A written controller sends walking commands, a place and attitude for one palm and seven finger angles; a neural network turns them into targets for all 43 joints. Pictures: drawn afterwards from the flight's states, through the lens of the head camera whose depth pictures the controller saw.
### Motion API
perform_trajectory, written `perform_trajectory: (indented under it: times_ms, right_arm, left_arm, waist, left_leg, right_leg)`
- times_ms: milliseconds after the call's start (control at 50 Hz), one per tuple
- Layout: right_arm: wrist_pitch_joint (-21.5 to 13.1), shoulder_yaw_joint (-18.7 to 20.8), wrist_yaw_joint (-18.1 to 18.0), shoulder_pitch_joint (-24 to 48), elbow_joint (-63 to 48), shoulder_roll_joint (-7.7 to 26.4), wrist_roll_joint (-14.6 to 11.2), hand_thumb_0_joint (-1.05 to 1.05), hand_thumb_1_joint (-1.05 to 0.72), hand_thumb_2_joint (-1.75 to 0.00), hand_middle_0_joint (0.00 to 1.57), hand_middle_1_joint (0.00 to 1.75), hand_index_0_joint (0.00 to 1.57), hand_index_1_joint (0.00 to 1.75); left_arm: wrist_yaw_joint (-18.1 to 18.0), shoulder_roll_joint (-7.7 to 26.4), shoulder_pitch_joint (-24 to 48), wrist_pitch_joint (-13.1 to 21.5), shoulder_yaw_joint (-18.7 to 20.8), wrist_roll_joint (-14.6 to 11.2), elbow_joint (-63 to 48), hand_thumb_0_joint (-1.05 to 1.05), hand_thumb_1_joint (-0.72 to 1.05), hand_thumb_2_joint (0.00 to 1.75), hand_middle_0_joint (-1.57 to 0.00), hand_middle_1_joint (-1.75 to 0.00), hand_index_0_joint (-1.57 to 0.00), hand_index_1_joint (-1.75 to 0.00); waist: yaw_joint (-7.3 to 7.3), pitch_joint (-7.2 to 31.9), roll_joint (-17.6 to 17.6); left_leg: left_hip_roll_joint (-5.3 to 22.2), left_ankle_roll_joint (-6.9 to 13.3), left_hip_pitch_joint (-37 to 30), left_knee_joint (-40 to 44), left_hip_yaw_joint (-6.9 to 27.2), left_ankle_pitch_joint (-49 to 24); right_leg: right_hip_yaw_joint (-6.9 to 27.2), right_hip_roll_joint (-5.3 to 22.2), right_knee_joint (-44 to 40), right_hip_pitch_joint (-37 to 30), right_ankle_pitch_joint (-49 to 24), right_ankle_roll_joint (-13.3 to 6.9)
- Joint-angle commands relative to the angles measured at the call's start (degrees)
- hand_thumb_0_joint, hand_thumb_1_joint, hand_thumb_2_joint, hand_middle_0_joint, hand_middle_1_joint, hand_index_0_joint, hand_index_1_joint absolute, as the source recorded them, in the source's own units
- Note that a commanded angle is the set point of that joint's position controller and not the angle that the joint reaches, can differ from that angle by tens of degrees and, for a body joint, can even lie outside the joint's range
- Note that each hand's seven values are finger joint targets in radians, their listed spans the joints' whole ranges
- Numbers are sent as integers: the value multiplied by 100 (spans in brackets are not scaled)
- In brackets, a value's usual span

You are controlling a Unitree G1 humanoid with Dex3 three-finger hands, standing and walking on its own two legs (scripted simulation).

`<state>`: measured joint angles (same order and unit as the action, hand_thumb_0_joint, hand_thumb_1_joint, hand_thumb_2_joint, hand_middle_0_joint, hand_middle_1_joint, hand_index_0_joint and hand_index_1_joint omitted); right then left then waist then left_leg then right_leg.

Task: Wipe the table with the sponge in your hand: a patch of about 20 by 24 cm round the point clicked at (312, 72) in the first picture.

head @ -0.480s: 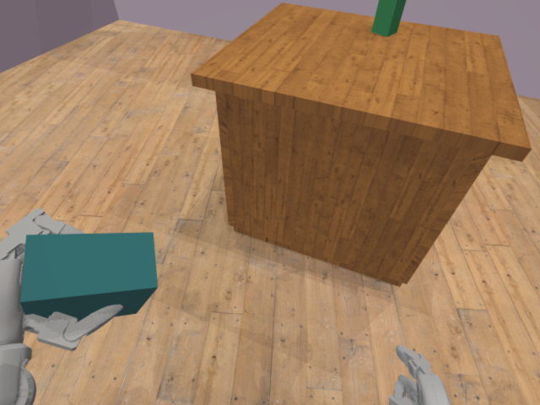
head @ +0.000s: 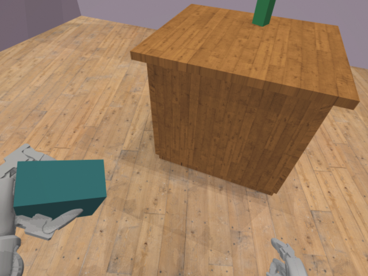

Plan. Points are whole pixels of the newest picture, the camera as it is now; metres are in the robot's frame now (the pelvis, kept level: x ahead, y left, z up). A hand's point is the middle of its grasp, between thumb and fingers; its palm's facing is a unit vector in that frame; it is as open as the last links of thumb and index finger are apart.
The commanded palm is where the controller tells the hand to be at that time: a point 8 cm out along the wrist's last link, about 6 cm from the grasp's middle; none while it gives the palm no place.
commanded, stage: walk around to get in front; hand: left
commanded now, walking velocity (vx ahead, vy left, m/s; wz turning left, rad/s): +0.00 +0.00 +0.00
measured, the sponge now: (73, 191) +0.22 +0.21 +0.14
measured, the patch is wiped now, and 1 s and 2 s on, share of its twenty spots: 0.00 0.00 0.00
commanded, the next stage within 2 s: none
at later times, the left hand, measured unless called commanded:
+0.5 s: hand (19, 223) +0.16 +0.25 +0.16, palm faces +0.50 -0.76 -0.42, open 10.1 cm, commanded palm +0.10 +0.29 +0.18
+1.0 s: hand out of the picture +0.00 +0.27 +0.17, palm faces +0.74 -0.52 -0.42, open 10.0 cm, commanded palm -0.06 +0.28 +0.18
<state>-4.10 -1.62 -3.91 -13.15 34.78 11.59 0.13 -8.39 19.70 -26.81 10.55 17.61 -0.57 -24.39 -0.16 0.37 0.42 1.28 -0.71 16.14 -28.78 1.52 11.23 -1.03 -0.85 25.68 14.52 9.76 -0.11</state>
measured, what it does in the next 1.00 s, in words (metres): steps on the spot, turning left: left foot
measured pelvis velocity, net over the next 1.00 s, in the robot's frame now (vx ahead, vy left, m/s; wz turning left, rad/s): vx -0.06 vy -0.04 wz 0.50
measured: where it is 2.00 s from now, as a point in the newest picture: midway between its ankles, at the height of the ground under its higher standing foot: outside the picture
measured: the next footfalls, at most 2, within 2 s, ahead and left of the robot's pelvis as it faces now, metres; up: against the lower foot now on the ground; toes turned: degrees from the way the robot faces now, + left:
left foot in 0.70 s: +0.00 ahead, +0.14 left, +0.00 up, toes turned +22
right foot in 1.02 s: +0.02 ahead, -0.13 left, +0.00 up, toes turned +28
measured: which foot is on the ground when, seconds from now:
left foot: down 0.00-0.48, up 0.50-0.68, down 0.70-1.00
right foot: down 0.00-0.70, up 0.72-1.00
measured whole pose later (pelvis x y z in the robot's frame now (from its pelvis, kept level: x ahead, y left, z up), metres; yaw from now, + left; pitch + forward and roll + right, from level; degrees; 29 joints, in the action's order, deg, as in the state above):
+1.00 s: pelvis -0.06 -0.04 -0.01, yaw +29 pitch -1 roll -2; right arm -6.1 -2.0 -2.2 -12.6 32.6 8.1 0.1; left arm -7.8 22.6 -28.9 8.8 20.6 -2.6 -31.8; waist -1.2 -1.2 1.3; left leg 0.0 -1.8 22.5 -30.0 8.3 6.9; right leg -2.8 -1.1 38.9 15.4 27.5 3.1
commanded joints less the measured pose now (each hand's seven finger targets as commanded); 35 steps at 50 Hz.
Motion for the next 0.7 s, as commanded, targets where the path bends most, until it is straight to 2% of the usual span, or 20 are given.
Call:
perform_trajectory:
  times_ms: [0, 40, 100, 120, 180, 240, 340, 380, 400, 420, 440, 460, 480, 500, 520, 560, 600, 640, 660, 680]
  right_arm:
    - [-308, 286, -77, 607, -903, 711, -7, 0, -90, -90, 20, 30, 20, 30]
    - [-294, 287, -64, 567, -918, 699, -23, 0, -90, -90, 20, 30, 20, 30]
    - [-280, 332, -46, 566, -960, 726, -24, 0, -90, -90, 20, 30, 20, 30]
    - [-267, 307, -35, 544, -980, 680, -32, 0, -90, -90, 20, 30, 20, 30]
    - [-251, 339, -29, 525, -1016, 689, -33, 0, -90, -90, 20, 30, 20, 30]
    - [-281, 335, -46, 506, -1024, 708, -35, 0, -90, -90, 20, 30, 20, 30]
    - [-364, 350, -75, 460, -1000, 720, 14, 0, -90, -90, 20, 30, 20, 30]
    - [-406, 380, -48, 435, -979, 713, 16, 0, -90, -90, 20, 30, 20, 30]
    - [-415, 387, -37, 457, -972, 718, 4, 0, -90, -90, 20, 30, 20, 30]
    - [-384, 362, -23, 477, -991, 645, -24, 0, -90, -90, 20, 30, 20, 30]
    - [-344, 364, -7, 453, -1011, 585, -44, 0, -90, -90, 20, 30, 20, 30]
    - [-301, 409, 4, 401, -1019, 578, -49, 0, -90, -90, 20, 30, 20, 30]
    - [-275, 458, -8, 408, -966, 626, -31, 0, -90, -90, 20, 30, 20, 30]
    - [-254, 442, -12, 480, -960, 648, 17, 0, -90, -90, 20, 30, 20, 30]
    - [-229, 345, -27, 514, -993, 514, 32, 0, -90, -90, 20, 30, 20, 30]
    - [-187, 283, -94, 570, -1025, 451, 42, 0, -90, -90, 20, 30, 20, 30]
    - [-172, 247, -153, 632, -1064, 418, 87, 0, -90, -90, 20, 30, 20, 30]
    - [-182, 285, -180, 424, -1043, 448, 86, 0, -90, -90, 20, 30, 20, 30]
    - [-215, 343, -188, 393, -1102, 588, 63, 0, -90, -90, 20, 30, 20, 30]
    - [-296, 367, -149, 436, -1169, 732, 41, 0, -90, -90, 20, 30, 20, 30]
  left_arm:
    - [-125, 951, 485, 347, 655, -38, -1258, 0, 10, 130, -120, -160, -120, -160]
    - [-148, 908, 545, 359, 596, -37, -1305, 0, 10, 130, -120, -160, -120, -160]
    - [-170, 1060, 370, 342, 763, -67, -1397, 0, 10, 130, -120, -160, -120, -160]
    - [-169, 989, 324, 340, 706, -70, -1433, 0, 10, 130, -120, -160, -120, -160]
    - [-175, 1037, 120, 353, 816, -82, -1630, 0, 10, 130, -120, -160, -120, -160]
    - [-173, 1015, 151, 340, 835, -83, -1768, 0, 10, 130, -120, -160, -120, -160]
    - [-130, 941, 252, 357, 826, -52, -1854, 0, 10, 130, -120, -160, -120, -160]
    - [-100, 941, 217, 366, 829, -51, -1896, 0, 10, 130, -120, -160, -120, -160]
    - [-101, 1056, 148, 354, 940, -52, -1898, 0, 10, 130, -120, -160, -120, -160]
    - [-98, 992, 109, 318, 855, -54, -1832, 0, 10, 130, -120, -160, -120, -160]
    - [-115, 1061, 148, 283, 885, -55, -1798, 0, 10, 130, -120, -160, -120, -160]
    - [-156, 1101, 287, 256, 884, -92, -1823, 0, 10, 130, -120, -160, -120, -160]
    - [-189, 1118, 342, 232, 916, -124, -1771, 0, 10, 130, -120, -160, -120, -160]
    - [-215, 1142, 320, 179, 974, -92, -1648, 0, 10, 130, -120, -160, -120, -160]
    - [-185, 1074, 238, 162, 886, -82, -1621, 0, 10, 130, -120, -160, -120, -160]
    - [-167, 1199, 253, 217, 982, -40, -1706, 0, 10, 130, -120, -160, -120, -160]
    - [-189, 1149, 282, 230, 974, -43, -1763, 0, 10, 130, -120, -160, -120, -160]
    - [-223, 1137, 256, 243, 960, -121, -1928, 0, 10, 130, -120, -160, -120, -160]
    - [-226, 1147, 302, 275, 927, -167, -2124, 0, 10, 130, -120, -160, -120, -160]
    - [-213, 1141, 318, 355, 892, -212, -2415, 0, 10, 130, -120, -160, -120, -160]
  waist:
    - [10, 458, 254]
    - [33, 369, 343]
    - [26, 397, 242]
    - [39, 367, 184]
    - [45, 453, 317]
    - [57, 476, 521]
    - [26, 548, 1093]
    - [9, 648, 1041]
    - [-13, 749, 888]
    - [-11, 750, 476]
    - [16, 685, -142]
    - [2, 617, -779]
    - [-52, 530, -1055]
    - [-16, 541, -868]
    - [-2, 403, -830]
    - [-8, 346, -923]
    - [-15, 399, -773]
    - [120, 511, -379]
    - [107, 554, 339]
    - [53, 609, 1572]
  left_leg:
    - [219, 141, 227, 631, 137, 348]
    - [233, 174, 436, 640, 263, 311]
    - [217, 206, 541, 430, 358, 184]
    - [240, 225, 642, 383, 434, 187]
    - [301, 267, 817, 276, 583, 265]
    - [406, 318, 1084, 465, 934, 451]
    - [768, 628, 1632, 938, 1840, 632]
    - [741, 656, 1463, 737, 1866, 261]
    - [642, 599, 1453, 504, 1736, 177]
    - [446, 469, 1597, 133, 1380, 328]
    - [138, 239, 1743, -463, 778, 810]
    - [-189, 5, 1750, -1598, 108, 1185]
    - [-185, -75, 1564, -2953, -103, 1494]
    - [-50, -100, 1633, -3523, -5, 1568]
    - [136, -103, 1487, -3562, 26, 1509]
    - [332, -70, 735, -2535, -117, 1592]
    - [199, -44, 294, -1355, -520, 1250]
    - [-54, -28, -335, 44, -735, 305]
    - [373, 203, -518, 468, -119, -383]
    - [1450, 782, -823, 741, 1513, -2097]
  right_leg:
    - [461, 340, -603, -338, 571, -10]
    - [314, 384, -480, -397, 665, 24]
    - [247, 538, -392, -330, 713, 24]
    - [223, 605, -318, -307, 794, 20]
    - [223, 703, -114, -268, 898, -5]
    - [67, 569, 334, -327, 973, 67]
    - [27, 210, 1294, -684, 1031, 203]
    - [130, 188, 1058, -728, 1115, 180]
    - [228, 289, 763, -859, 877, 126]
    - [453, 595, 453, -959, 762, 22]
    - [880, 1156, -48, -771, 1167, -186]
    - [1584, 1969, -675, -445, 1769, -577]
    - [1900, 2492, -1036, -29, 1533, -859]
    - [1714, 2552, -910, -20, 780, -960]
    - [1184, 2461, -683, 78, 91, -932]
    - [262, 2184, -313, 361, -728, -683]
    - [-221, 1953, -30, 246, -726, -482]
    - [-371, 1709, 739, 224, -757, -151]
    - [-498, 1350, 1586, 437, -456, 124]
    - [-561, 655, 2694, 1234, 1344, 474]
